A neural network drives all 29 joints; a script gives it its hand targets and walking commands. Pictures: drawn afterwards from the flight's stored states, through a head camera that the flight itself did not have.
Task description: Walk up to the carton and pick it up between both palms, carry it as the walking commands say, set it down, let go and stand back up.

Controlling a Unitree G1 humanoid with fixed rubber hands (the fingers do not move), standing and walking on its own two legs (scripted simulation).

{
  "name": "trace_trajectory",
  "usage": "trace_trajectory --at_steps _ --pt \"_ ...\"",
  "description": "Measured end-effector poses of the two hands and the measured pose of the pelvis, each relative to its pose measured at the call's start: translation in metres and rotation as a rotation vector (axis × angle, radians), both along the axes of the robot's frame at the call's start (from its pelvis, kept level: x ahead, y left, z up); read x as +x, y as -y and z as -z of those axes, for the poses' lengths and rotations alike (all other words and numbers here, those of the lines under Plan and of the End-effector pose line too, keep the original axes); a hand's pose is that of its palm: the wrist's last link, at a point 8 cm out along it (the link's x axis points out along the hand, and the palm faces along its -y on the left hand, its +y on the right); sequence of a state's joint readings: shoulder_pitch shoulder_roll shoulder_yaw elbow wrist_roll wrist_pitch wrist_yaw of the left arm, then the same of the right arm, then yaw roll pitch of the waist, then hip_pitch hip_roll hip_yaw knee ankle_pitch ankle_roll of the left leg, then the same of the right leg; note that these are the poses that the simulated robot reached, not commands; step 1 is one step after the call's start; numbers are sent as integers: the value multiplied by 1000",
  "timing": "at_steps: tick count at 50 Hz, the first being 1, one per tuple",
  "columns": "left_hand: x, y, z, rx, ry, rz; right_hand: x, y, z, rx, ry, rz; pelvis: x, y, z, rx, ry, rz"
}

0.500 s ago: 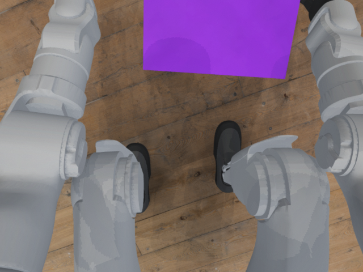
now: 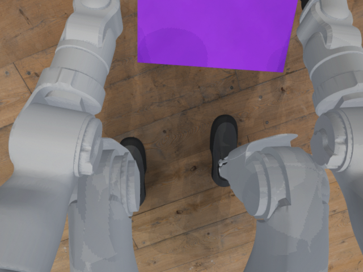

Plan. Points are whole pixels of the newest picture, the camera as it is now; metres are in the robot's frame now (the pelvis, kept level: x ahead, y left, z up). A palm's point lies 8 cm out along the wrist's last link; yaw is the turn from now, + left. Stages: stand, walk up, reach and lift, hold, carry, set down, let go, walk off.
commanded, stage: reach and lift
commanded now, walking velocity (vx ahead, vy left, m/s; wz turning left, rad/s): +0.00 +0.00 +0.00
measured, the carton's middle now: out of the picture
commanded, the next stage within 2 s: none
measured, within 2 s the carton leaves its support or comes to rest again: leaves its support in 0.78 s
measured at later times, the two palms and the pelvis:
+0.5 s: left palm out of the picture +0.55 +0.09 -0.20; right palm out of the picture +0.53 -0.23 -0.19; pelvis +0.01 +0.00 -0.01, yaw +1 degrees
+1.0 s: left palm out of the picture +0.56 +0.11 -0.15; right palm out of the picture +0.52 -0.22 -0.15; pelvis +0.00 +0.00 +0.00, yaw +1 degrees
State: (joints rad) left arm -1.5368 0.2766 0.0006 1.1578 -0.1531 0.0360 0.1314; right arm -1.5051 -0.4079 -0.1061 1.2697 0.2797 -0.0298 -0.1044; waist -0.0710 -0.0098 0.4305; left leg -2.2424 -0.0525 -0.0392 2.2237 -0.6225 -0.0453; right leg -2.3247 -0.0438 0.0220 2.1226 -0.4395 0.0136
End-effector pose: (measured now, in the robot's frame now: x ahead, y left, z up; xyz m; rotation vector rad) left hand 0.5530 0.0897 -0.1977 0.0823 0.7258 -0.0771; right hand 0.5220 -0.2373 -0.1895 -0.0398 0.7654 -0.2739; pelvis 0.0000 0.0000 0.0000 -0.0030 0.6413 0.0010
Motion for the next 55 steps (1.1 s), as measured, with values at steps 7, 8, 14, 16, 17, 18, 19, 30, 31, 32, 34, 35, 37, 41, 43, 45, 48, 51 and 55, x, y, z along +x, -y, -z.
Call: trace_trajectory --at_steps 7,8,14,16,17,18,19,30,31,32,34,35,37,41,43,45,48,51,55 --pt "0 0 -1 3 -5 -8 0 0 0 -3 -8 7 0 1 0 -2 6 0" --pt "0 0 -1 2 -8 -9 0 0 -1 -2 -10 8 0 1 1 -2 8 -1" --pt "0 1 -1 -11 -28 -13 1 -2 -1 18 -25 -7 2 1 6 -1 20 -8" --pt "0 0 -1 -15 -32 -15 2 -2 -1 26 -27 -13 3 2 8 0 22 -9" --pt "0 0 -1 -18 -34 -16 2 -1 -1 28 -27 -16 3 2 8 0 23 -10" --pt "1 0 -1 -20 -35 -16 2 -1 -1 30 -30 -23 4 2 9 0 23 -11" --pt "1 0 -1 -21 -38 -14 2 -1 -1 31 -33 -29 4 2 10 0 23 -11" --pt "1 -8 -3 -10 -55 -26 4 -7 -2 38 -60 -68 9 2 11 -2 3 -16" --pt "1 -9 -3 -8 -56 -28 5 -8 -3 37 -62 -71 10 1 10 -3 1 -17" --pt "1 -10 -3 -5 -57 -30 5 -9 -3 36 -64 -73 10 1 10 -3 0 -18" --pt "0 -12 -4 2 -58 -37 5 -11 -4 34 -67 -78 10 0 10 -4 -2 -19" --pt "0 -13 -5 7 -59 -41 5 -13 -5 33 -69 -80 10 0 9 -5 -4 -20" --pt "-2 -15 -7 15 -59 -48 5 -16 -7 32 -68 -82 10 -1 9 -6 -7 -22" --pt "-3 -18 -15 24 -46 -65 6 -20 -16 32 -51 -73 9 -2 8 -7 -14 -26" --pt "-2 -19 -22 26 -37 -71 5 -21 -22 34 -40 -66 8 -3 7 -8 -18 -28" --pt "1 -19 -30 28 -28 -77 5 -22 -28 37 -28 -59 7 -3 5 -9 -23 -30" --pt "4 -18 -42 30 -15 -85 3 -22 -37 42 -12 -52 5 -4 3 -10 -32 -31" --pt "8 -17 -54 32 -5 -93 2 -22 -46 48 1 -47 3 -4 0 -10 -44 -32" --pt "10 -15 -67 35 3 -101 1 -21 -55 54 12 -39 2 -4 -5 -8 -63 -31"
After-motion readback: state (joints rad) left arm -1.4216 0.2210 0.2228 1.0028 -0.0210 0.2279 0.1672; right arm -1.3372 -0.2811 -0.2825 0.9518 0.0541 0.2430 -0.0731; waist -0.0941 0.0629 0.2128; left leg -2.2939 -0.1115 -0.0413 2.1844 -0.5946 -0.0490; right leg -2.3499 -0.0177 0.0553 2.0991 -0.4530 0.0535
